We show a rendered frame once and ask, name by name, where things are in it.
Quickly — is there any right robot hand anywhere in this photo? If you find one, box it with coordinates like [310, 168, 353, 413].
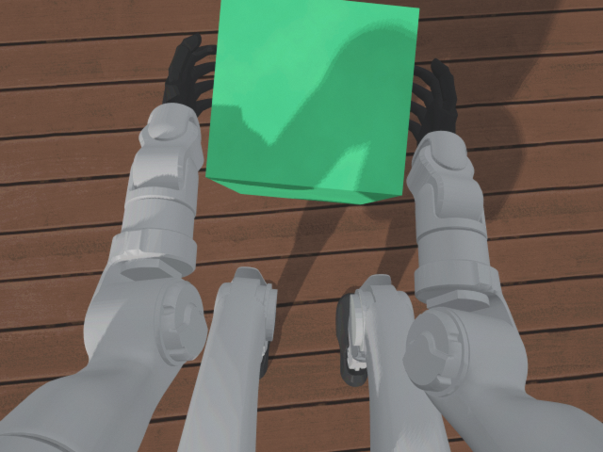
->
[408, 58, 458, 146]

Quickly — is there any left robot thigh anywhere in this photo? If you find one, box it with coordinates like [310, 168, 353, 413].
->
[177, 277, 278, 452]

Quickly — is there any carton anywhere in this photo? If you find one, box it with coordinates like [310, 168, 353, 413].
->
[205, 0, 419, 205]

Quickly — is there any left robot upper arm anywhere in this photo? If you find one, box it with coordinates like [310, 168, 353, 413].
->
[0, 277, 208, 452]

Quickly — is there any robot right shin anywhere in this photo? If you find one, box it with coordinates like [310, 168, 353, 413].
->
[347, 274, 415, 369]

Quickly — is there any robot left forearm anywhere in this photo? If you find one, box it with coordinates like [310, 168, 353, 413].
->
[84, 103, 204, 353]

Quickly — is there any robot right forearm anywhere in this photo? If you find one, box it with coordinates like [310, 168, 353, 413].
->
[406, 131, 521, 338]

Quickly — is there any left robot hand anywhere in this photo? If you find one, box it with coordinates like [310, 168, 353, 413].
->
[162, 33, 217, 118]

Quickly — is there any right robot upper arm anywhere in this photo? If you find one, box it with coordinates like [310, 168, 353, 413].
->
[402, 307, 603, 452]

